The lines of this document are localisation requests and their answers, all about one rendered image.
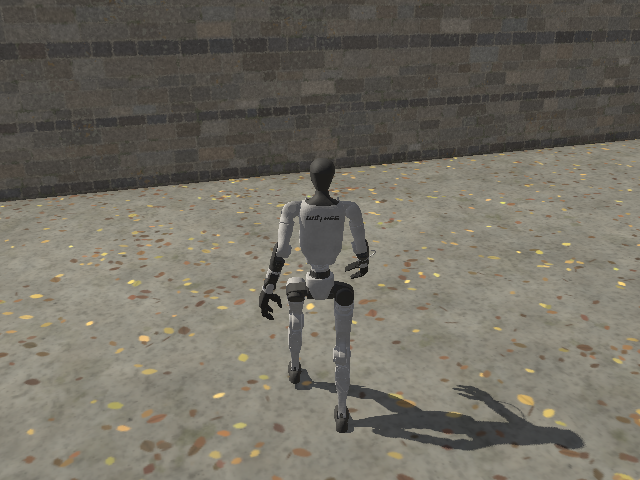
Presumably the left robot foot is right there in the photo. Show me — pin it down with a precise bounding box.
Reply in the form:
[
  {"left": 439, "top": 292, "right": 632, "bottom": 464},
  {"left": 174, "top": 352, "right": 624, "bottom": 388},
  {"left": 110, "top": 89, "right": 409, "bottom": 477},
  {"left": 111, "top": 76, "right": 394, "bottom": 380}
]
[{"left": 288, "top": 361, "right": 302, "bottom": 384}]

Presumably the robot right forearm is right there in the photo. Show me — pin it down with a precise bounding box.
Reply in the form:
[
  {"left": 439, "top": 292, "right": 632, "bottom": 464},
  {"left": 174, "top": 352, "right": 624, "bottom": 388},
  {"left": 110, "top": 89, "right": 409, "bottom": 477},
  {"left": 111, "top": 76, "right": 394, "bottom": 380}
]
[{"left": 356, "top": 239, "right": 369, "bottom": 268}]

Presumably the robot right upper arm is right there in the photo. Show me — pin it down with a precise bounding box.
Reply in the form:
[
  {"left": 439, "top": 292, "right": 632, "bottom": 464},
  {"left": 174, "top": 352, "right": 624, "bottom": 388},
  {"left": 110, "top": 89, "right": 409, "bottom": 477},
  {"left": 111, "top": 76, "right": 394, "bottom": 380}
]
[{"left": 342, "top": 201, "right": 367, "bottom": 254}]

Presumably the robot left forearm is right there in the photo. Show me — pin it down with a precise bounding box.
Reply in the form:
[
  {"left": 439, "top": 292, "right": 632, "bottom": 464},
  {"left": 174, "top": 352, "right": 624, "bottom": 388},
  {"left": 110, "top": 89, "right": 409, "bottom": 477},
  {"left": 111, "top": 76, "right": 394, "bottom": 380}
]
[{"left": 262, "top": 242, "right": 285, "bottom": 294}]

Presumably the left robot hand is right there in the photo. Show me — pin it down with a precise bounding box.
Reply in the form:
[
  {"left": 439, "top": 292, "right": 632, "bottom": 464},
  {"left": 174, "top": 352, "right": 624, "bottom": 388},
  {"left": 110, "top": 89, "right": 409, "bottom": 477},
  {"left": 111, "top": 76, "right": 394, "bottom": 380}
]
[{"left": 259, "top": 290, "right": 282, "bottom": 320}]

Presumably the robot left upper arm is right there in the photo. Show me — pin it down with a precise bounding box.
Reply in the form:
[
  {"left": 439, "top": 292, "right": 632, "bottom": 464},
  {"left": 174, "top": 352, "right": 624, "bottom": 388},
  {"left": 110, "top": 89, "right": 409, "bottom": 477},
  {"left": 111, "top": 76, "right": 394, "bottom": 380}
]
[{"left": 276, "top": 201, "right": 301, "bottom": 258}]

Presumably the right robot hand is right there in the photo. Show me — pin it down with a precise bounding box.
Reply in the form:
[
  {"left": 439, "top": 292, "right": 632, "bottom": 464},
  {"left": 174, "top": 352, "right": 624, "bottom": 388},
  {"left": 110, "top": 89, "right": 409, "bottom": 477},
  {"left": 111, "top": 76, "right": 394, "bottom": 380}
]
[{"left": 345, "top": 261, "right": 368, "bottom": 279}]

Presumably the robot left shin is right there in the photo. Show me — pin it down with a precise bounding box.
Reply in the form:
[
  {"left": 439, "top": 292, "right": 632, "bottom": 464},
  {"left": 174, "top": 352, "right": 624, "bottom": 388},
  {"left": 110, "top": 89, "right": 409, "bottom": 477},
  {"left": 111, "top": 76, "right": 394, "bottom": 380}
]
[{"left": 288, "top": 313, "right": 302, "bottom": 371}]

